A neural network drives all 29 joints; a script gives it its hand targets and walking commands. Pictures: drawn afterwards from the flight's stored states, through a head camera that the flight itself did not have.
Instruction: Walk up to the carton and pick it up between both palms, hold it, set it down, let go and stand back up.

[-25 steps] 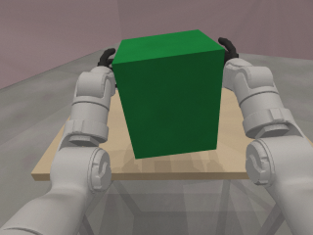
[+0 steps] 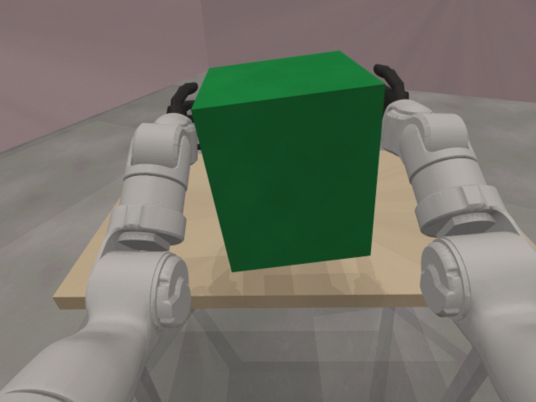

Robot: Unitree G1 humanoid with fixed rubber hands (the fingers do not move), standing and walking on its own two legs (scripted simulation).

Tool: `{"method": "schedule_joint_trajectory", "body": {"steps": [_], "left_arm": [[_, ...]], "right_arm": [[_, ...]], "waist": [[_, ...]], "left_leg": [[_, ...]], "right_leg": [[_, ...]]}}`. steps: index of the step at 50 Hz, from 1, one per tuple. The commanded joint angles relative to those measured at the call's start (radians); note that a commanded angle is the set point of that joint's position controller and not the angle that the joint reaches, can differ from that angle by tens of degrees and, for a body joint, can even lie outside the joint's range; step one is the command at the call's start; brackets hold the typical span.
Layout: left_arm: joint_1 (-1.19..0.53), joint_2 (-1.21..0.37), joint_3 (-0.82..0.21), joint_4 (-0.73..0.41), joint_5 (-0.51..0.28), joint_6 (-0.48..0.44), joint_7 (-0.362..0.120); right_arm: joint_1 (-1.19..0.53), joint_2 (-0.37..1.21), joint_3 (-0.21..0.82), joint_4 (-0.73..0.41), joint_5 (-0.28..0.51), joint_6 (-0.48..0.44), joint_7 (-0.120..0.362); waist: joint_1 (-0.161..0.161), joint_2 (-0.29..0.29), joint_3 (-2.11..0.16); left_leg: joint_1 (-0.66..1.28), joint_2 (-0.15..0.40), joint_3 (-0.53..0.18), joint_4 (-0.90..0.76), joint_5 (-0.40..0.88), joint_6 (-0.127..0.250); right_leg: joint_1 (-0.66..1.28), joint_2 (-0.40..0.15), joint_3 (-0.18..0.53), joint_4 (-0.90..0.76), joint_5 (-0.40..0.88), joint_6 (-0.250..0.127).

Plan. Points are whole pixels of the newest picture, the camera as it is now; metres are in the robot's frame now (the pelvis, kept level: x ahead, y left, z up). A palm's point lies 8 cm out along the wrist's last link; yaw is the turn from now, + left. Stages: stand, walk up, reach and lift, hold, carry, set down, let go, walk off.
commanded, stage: hold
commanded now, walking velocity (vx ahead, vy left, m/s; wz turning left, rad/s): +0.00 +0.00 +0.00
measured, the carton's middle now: (287, 158) +0.40 +0.01 +0.25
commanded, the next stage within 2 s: none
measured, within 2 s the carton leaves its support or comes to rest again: neither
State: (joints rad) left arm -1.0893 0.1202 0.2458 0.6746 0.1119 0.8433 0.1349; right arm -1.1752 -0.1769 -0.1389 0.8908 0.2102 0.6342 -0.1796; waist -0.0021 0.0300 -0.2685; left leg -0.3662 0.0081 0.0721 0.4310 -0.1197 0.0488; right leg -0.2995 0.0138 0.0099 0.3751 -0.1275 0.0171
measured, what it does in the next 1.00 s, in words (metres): stands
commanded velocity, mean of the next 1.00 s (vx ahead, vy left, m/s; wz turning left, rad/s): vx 0.00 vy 0.00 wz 0.00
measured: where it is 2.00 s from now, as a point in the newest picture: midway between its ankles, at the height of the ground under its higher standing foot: outside the picture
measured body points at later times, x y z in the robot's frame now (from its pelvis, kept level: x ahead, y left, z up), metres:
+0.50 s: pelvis +0.00 +0.00 +0.00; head -0.08 +0.00 +0.44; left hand +0.40 +0.16 +0.30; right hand +0.41 -0.14 +0.31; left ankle +0.07 +0.08 -0.74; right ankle +0.04 -0.13 -0.74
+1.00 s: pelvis +0.00 +0.00 +0.00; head -0.07 +0.00 +0.44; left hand +0.40 +0.16 +0.30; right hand +0.41 -0.14 +0.31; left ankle +0.07 +0.08 -0.74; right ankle +0.04 -0.13 -0.74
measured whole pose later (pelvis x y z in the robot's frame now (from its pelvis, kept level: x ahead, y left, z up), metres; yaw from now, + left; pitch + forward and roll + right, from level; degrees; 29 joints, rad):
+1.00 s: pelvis +0.00 +0.00 +0.00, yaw +0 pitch +3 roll -2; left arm -1.09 0.12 0.25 0.68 0.11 0.84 0.14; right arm -1.18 -0.18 -0.14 0.90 0.21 0.63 -0.18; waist 0.00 0.03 -0.27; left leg -0.37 0.01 0.07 0.43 -0.12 0.05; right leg -0.30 0.01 0.01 0.38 -0.13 0.02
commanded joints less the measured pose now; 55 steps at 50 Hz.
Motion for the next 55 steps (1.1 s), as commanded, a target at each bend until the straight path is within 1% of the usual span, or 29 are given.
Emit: {"method": "schedule_joint_trajectory", "body": {"steps": [1, 3, 4, 6, 8, 9, 11, 14, 15, 17, 18, 20, 21, 22, 25, 27, 32, 33, 35, 36, 38, 39, 42, 44, 47, 50, 51, 52, 55], "left_arm": [[-1.101, -0.714, -0.253, -0.257, -0.234, -0.119, -0.137], [-1.097, -0.722, -0.258, -0.257, -0.241, -0.126, -0.134], [-1.111, -0.712, -0.260, -0.273, -0.234, -0.127, -0.132], [-1.082, -0.721, -0.260, -0.278, -0.239, -0.123, -0.131], [-1.060, -0.715, -0.219, -0.202, -0.216, -0.119, -0.138], [-1.066, -0.706, -0.226, -0.221, -0.217, -0.120, -0.143], [-1.101, -0.715, -0.254, -0.275, -0.240, -0.124, -0.142], [-1.098, -0.715, -0.255, -0.266, -0.232, -0.125, -0.142], [-1.064, -0.722, -0.263, -0.260, -0.240, -0.120, -0.140], [-1.089, -0.720, -0.271, -0.271, -0.250, -0.122, -0.142], [-1.117, -0.724, -0.277, -0.288, -0.243, -0.126, -0.139], [-1.090, -0.721, -0.256, -0.260, -0.232, -0.118, -0.134], [-1.071, -0.724, -0.274, -0.232, -0.244, -0.115, -0.135], [-1.085, -0.724, -0.264, -0.249, -0.236, -0.120, -0.138], [-1.121, -0.741, -0.291, -0.302, -0.260, -0.127, -0.132], [-1.081, -0.716, -0.252, -0.247, -0.236, -0.125, -0.136], [-1.121, -0.728, -0.271, -0.288, -0.243, -0.125, -0.131], [-1.093, -0.732, -0.279, -0.253, -0.247, -0.121, -0.135], [-1.096, -0.712, -0.239, -0.220, -0.216, -0.121, -0.134], [-1.088, -0.713, -0.225, -0.221, -0.212, -0.125, -0.138], [-1.091, -0.742, -0.266, -0.226, -0.235, -0.125, -0.134], [-1.100, -0.730, -0.264, -0.229, -0.239, -0.127, -0.135], [-1.106, -0.715, -0.251, -0.271, -0.236, -0.131, -0.134], [-1.090, -0.722, -0.258, -0.252, -0.235, -0.131, -0.140], [-1.105, -0.722, -0.259, -0.269, -0.236, -0.123, -0.135], [-1.104, -0.719, -0.246, -0.274, -0.230, -0.127, -0.134], [-1.103, -0.725, -0.272, -0.309, -0.255, -0.127, -0.133], [-1.104, -0.727, -0.269, -0.287, -0.253, -0.123, -0.133], [-1.074, -0.723, -0.268, -0.258, -0.254, -0.118, -0.134]], "right_arm": [[-1.094, 0.765, 0.220, -0.247, 0.287, -0.044, 0.133], [-1.129, 0.788, 0.227, -0.289, 0.290, -0.052, 0.138], [-1.088, 0.773, 0.214, -0.247, 0.282, -0.042, 0.140], [-1.106, 0.775, 0.232, -0.297, 0.291, -0.052, 0.138], [-1.118, 0.783, 0.218, -0.262, 0.279, -0.047, 0.136], [-1.071, 0.762, 0.199, -0.229, 0.269, -0.044, 0.135], [-1.090, 0.779, 0.221, -0.269, 0.285, -0.047, 0.131], [-1.076, 0.768, 0.218, -0.267, 0.279, -0.044, 0.131], [-1.097, 0.771, 0.237, -0.307, 0.286, -0.049, 0.129], [-1.104, 0.771, 0.229, -0.307, 0.289, -0.046, 0.126], [-1.102, 0.771, 0.229, -0.280, 0.290, -0.045, 0.128], [-1.117, 0.771, 0.240, -0.300, 0.293, -0.050, 0.132], [-1.131, 0.759, 0.230, -0.296, 0.293, -0.049, 0.131], [-1.095, 0.757, 0.210, -0.257, 0.285, -0.044, 0.131], [-1.115, 0.788, 0.235, -0.303, 0.296, -0.048, 0.131], [-1.104, 0.775, 0.224, -0.282, 0.290, -0.044, 0.132], [-1.108, 0.780, 0.228, -0.274, 0.296, -0.047, 0.135], [-1.092, 0.751, 0.212, -0.262, 0.286, -0.048, 0.135], [-1.080, 0.755, 0.190, -0.205, 0.272, -0.040, 0.140], [-1.090, 0.770, 0.204, -0.224, 0.273, -0.049, 0.141], [-1.102, 0.755, 0.207, -0.252, 0.275, -0.054, 0.140], [-1.109, 0.755, 0.196, -0.242, 0.271, -0.053, 0.140], [-1.099, 0.789, 0.219, -0.264, 0.282, -0.051, 0.140], [-1.082, 0.766, 0.212, -0.250, 0.281, -0.051, 0.136], [-1.096, 0.765, 0.230, -0.270, 0.294, -0.047, 0.134], [-1.101, 0.783, 0.244, -0.284, 0.303, -0.046, 0.135], [-1.110, 0.793, 0.265, -0.332, 0.316, -0.050, 0.131], [-1.086, 0.773, 0.240, -0.274, 0.317, -0.036, 0.130], [-1.136, 0.779, 0.248, -0.333, 0.314, -0.039, 0.125]], "waist": [[-0.053, 0.007, -0.446], [-0.046, -0.001, -0.463], [-0.050, 0.027, -0.454], [-0.045, 0.008, -0.489], [-0.037, -0.021, -0.413], [-0.050, 0.014, -0.411], [-0.059, -0.005, -0.465], [-0.059, 0.019, -0.459], [-0.045, 0.001, -0.484], [-0.057, 0.003, -0.474], [-0.058, 0.032, -0.484], [-0.040, 0.009, -0.470], [-0.057, 0.015, -0.464], [-0.058, 0.014, -0.441], [-0.057, 0.026, -0.512], [-0.047, 0.008, -0.457], [-0.050, 0.024, -0.473], [-0.071, 0.039, -0.452], [-0.057, 0.022, -0.395], [-0.045, 0.013, -0.425], [-0.063, 0.033, -0.435], [-0.064, 0.011, -0.438], [-0.046, -0.002, -0.486], [-0.061, 0.016, -0.453], [-0.048, 0.031, -0.479], [-0.033, 0.007, -0.480], [-0.039, 0.009, -0.545], [-0.058, 0.032, -0.489], [-0.048, 0.001, -0.502]], "left_leg": [[0.283, 0.000, -0.162, -0.088, -0.085, -0.067], [0.284, 0.006, -0.166, -0.092, -0.088, -0.063], [0.283, 0.008, -0.167, -0.101, -0.105, -0.070], [0.307, 0.005, -0.162, -0.087, -0.051, -0.072], [0.281, -0.004, -0.153, -0.088, -0.077, -0.058], [0.272, -0.005, -0.153, -0.097, -0.088, -0.064], [0.287, -0.007, -0.151, -0.084, -0.070, -0.062], [0.293, 0.000, -0.155, -0.089, -0.070, -0.066], [0.296, -0.008, -0.152, -0.077, -0.043, -0.065], [0.279, -0.008, -0.152, -0.076, -0.058, -0.066], [0.295, -0.006, -0.154, -0.079, -0.061, -0.071], [0.288, -0.003, -0.159, -0.084, -0.065, -0.065], [0.292, 0.003, -0.166, -0.087, -0.083, -0.063], [0.278, 0.001, -0.165, -0.089, -0.083, -0.069], [0.305, 0.003, -0.164, -0.073, -0.044, -0.075], [0.281, -0.001, -0.161, -0.087, -0.079, -0.066], [0.289, 0.007, -0.169, -0.091, -0.088, -0.071], [0.275, 0.008, -0.173, -0.093, -0.104, -0.072], [0.254, 0.015, -0.185, -0.119, -0.164, -0.065], [0.259, 0.011, -0.169, -0.112, -0.146, -0.058], [0.259, 0.013, -0.180, -0.109, -0.144, -0.068], [0.263, 0.009, -0.176, -0.103, -0.142, -0.067], [0.290, 0.003, -0.162, -0.090, -0.073, -0.062], [0.283, 0.000, -0.165, -0.090, -0.077, -0.069], [0.292, -0.004, -0.157, -0.082, -0.056, -0.072], [0.299, -0.007, -0.151, -0.078, -0.041, -0.061], [0.321, -0.009, -0.152, -0.058, 0.002, -0.065], [0.326, -0.005, -0.155, -0.063, -0.008, -0.075], [0.322, -0.006, -0.156, -0.060, 0.005, -0.068]], "right_leg": [[0.121, 0.069, 0.014, -0.100, -0.024, -0.017], [0.115, 0.073, 0.012, -0.098, -0.030, -0.015], [0.113, 0.070, 0.014, -0.098, -0.041, -0.017], [0.138, 0.071, 0.016, -0.098, 0.008, -0.016], [0.105, 0.066, 0.022, -0.118, -0.047, -0.015], [0.122, 0.066, 0.017, -0.109, -0.036, -0.018], [0.135, 0.073, 0.008, -0.098, -0.018, -0.015], [0.127, 0.070, 0.015, -0.101, -0.021, -0.018], [0.140, 0.072, 0.020, -0.099, 0.002, -0.020], [0.146, 0.072, 0.021, -0.099, -0.011, -0.019], [0.134, 0.071, 0.012, -0.099, -0.012, -0.018], [0.128, 0.071, 0.019, -0.102, -0.018, -0.018], [0.114, 0.079, 0.008, -0.102, -0.025, -0.016], [0.122, 0.070, 0.018, -0.102, -0.021, -0.018], [0.136, 0.073, 0.019, -0.093, 0.012, -0.018], [0.131, 0.074, 0.017, -0.104, -0.024, -0.017], [0.131, 0.075, 0.010, -0.089, -0.015, -0.016], [0.118, 0.073, 0.011, -0.093, -0.025, -0.017], [0.111, 0.070, 0.011, -0.099, -0.063, -0.011], [0.129, 0.071, 0.014, -0.100, -0.050, -0.014], [0.122, 0.081, 0.008, -0.091, -0.040, -0.014], [0.108, 0.068, 0.012, -0.103, -0.052, -0.017], [0.136, 0.072, 0.010, -0.094, -0.007, -0.015], [0.134, 0.073, 0.013, -0.098, -0.018, -0.013], [0.143, 0.073, 0.016, -0.094, -0.007, -0.017], [0.146, 0.074, 0.022, -0.098, 0.003, -0.017], [0.152, 0.074, 0.016, -0.093, 0.036, -0.017], [0.122, 0.078, 0.011, -0.098, 0.013, -0.017], [0.127, 0.080, 0.013, -0.104, 0.017, -0.015]]}}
